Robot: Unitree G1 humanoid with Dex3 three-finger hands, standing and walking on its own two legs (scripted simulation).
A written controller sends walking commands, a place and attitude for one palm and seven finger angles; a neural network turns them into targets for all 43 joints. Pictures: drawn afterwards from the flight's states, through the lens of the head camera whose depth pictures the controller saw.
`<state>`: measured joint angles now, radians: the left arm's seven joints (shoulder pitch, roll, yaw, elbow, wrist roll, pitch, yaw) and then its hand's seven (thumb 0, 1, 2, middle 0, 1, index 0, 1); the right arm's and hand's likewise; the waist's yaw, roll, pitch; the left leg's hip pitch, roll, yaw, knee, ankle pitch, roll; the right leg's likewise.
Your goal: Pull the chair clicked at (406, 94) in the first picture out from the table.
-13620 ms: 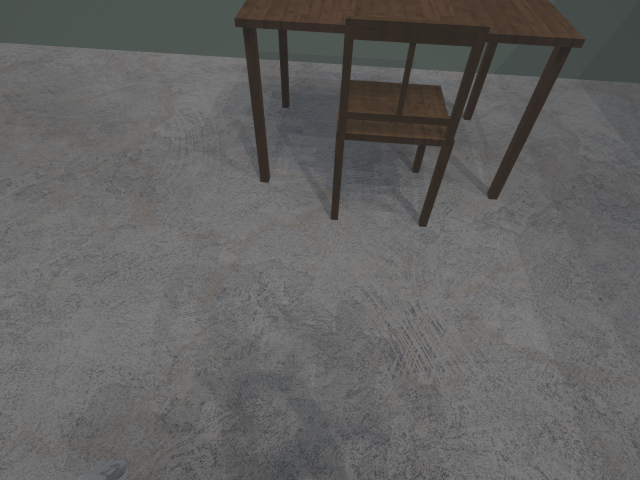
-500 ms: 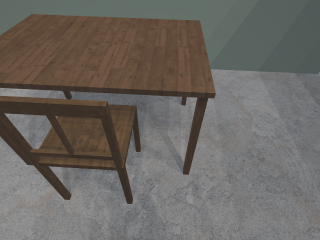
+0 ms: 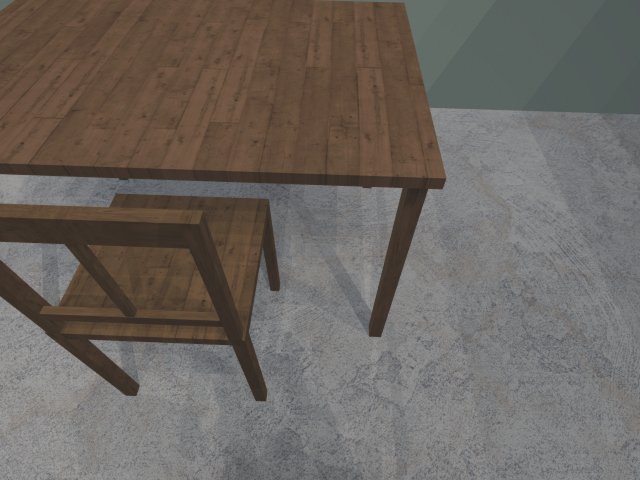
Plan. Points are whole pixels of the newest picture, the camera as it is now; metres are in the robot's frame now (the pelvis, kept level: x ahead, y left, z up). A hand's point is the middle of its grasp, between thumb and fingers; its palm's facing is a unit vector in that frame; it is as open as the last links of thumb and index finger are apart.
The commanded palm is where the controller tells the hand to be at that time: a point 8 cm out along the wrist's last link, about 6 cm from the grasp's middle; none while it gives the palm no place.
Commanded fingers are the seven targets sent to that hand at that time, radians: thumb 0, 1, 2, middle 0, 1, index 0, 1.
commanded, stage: come to a stop and stand still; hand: left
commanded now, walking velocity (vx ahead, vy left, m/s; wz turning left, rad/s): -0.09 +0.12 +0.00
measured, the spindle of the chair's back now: (105, 280) +0.43 +0.39 -0.11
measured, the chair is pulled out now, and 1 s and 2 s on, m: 0.00 0.00 0.00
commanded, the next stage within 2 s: look again from close up in 1.12 s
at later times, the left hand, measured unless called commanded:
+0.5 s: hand out of the picture -0.02 +0.19 -0.17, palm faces +0.07 -0.97 -0.21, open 7.4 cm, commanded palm none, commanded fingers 0.00 0.90 0.90 -0.20 -0.30 -0.20 -0.30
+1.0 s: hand out of the picture -0.01 +0.16 -0.16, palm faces +0.05 -0.97 -0.23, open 7.3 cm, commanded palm none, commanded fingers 0.00 0.90 0.90 -0.20 -0.30 -0.20 -0.30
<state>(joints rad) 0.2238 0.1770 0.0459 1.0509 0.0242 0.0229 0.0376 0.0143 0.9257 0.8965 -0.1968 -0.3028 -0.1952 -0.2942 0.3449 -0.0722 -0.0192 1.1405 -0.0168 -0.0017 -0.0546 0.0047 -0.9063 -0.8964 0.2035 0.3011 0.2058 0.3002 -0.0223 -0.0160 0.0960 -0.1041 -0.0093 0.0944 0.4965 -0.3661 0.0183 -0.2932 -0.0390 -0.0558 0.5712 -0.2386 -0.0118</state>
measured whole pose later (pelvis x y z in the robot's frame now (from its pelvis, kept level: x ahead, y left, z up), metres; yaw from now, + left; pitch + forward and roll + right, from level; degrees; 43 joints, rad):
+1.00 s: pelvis -0.01 -0.01 +0.01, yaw +1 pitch -2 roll +1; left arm 0.28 0.13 0.00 1.13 0.01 -0.02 0.03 0.02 0.93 0.90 -0.20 -0.30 -0.20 -0.29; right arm 0.34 -0.12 0.02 1.13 -0.02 -0.02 -0.02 0.00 -0.91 -0.90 0.20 0.30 0.20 0.30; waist -0.01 0.04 0.02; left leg -0.11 0.04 0.05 0.44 -0.29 -0.03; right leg -0.25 -0.02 -0.08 0.50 -0.22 -0.03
